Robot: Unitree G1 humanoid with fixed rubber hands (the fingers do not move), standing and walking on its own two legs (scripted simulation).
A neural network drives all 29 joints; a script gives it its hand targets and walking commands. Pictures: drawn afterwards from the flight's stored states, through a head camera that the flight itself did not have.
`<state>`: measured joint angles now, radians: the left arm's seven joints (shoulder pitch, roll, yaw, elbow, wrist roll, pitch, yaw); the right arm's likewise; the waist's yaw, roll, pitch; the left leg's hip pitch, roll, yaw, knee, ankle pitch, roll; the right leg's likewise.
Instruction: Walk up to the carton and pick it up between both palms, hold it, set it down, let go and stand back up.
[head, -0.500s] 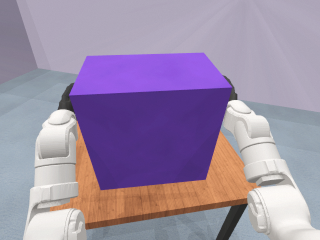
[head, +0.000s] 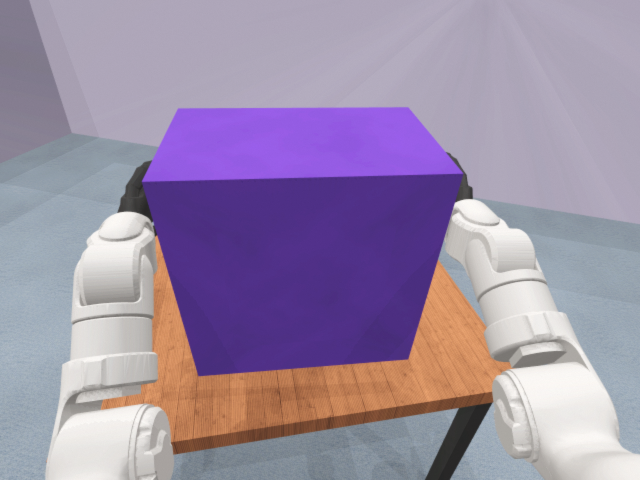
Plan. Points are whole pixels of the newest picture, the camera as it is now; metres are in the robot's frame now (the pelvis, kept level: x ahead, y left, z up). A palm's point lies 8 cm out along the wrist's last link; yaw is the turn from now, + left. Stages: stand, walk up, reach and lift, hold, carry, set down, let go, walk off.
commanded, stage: hold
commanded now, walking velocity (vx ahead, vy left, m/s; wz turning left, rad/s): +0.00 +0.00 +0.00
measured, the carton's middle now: (301, 243) +0.38 +0.00 +0.18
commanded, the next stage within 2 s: none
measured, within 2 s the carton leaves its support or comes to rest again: neither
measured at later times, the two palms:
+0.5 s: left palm (137, 224) +0.36 +0.20 +0.23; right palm (452, 211) +0.37 -0.18 +0.24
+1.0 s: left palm (139, 226) +0.36 +0.19 +0.23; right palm (454, 213) +0.37 -0.19 +0.24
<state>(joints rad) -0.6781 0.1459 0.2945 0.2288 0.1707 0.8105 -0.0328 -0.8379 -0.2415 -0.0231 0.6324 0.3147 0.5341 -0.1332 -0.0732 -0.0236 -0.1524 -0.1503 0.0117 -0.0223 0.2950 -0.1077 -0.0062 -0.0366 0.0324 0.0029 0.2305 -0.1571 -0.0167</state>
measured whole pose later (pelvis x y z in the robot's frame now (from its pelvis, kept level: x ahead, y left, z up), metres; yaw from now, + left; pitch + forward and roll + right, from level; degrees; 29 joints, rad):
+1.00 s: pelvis +0.00 +0.00 +0.00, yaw +0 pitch -2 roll -1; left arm -0.65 0.13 0.28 0.19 0.17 0.80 -0.02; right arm -0.81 -0.25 -0.01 0.63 0.34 0.50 -0.12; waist -0.07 -0.03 -0.15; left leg -0.14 0.01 -0.02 0.30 -0.11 0.00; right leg -0.03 0.03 0.01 0.23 -0.16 -0.01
